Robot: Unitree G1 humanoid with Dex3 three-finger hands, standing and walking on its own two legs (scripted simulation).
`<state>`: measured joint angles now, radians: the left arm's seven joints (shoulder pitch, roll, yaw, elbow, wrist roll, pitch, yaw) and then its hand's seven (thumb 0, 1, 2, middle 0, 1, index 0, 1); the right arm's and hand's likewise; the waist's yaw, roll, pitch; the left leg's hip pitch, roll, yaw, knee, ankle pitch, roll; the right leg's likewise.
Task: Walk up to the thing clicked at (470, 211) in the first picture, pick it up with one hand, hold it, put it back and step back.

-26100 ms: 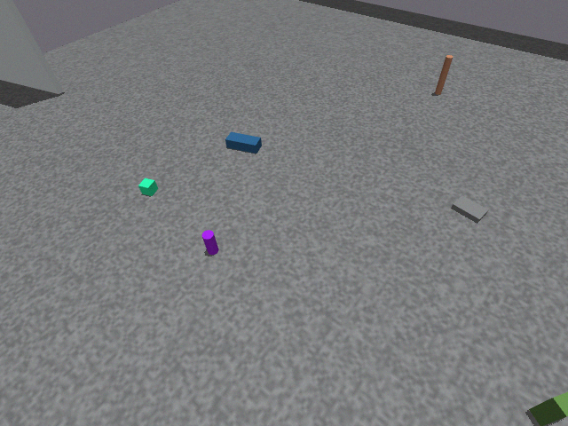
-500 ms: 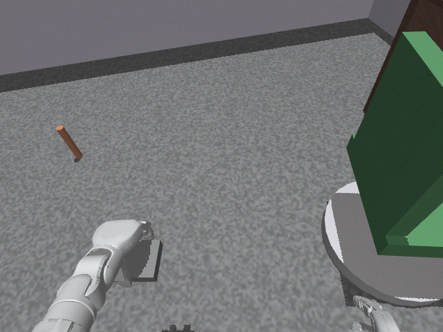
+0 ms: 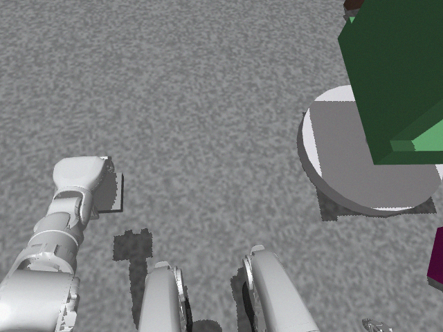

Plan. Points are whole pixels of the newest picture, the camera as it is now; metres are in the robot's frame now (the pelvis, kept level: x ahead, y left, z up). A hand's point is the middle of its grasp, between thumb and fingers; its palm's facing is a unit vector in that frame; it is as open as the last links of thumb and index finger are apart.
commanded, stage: crouch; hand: left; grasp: from above
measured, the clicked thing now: (90, 193) +0.44 +0.24 -0.15
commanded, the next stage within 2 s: lower in 1.18 s
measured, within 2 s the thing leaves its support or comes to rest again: neither
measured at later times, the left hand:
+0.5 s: hand (111, 205) +0.46 +0.24 -0.31, palm faces -0.44 +0.02 -0.90, open 10.5 cm
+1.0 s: hand (118, 207) +0.48 +0.25 -0.39, palm faces -0.46 +0.01 -0.89, open 10.5 cm
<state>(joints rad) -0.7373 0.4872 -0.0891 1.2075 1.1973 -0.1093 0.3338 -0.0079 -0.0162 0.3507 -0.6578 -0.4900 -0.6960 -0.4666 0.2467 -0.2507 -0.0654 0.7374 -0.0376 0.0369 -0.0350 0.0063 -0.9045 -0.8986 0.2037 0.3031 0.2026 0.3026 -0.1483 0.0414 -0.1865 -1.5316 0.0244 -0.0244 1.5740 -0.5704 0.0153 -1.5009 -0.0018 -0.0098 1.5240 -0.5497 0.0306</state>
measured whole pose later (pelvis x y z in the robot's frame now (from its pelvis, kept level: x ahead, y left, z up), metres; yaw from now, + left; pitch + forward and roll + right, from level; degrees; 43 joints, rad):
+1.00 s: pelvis -0.02 -0.01 -0.22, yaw -5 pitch +35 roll -8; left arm -1.02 0.79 0.09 1.47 1.33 -0.27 0.35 0.00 -0.01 0.31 -0.69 -0.45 -0.73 -0.43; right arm 0.18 -0.26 0.05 0.73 -0.14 -0.03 0.13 0.00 -0.91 -0.90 0.21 0.30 0.20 0.30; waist -0.27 -0.01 -0.05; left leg -2.27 0.01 -0.12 2.33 -0.69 0.01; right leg -2.20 0.01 -0.07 2.24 -0.66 0.03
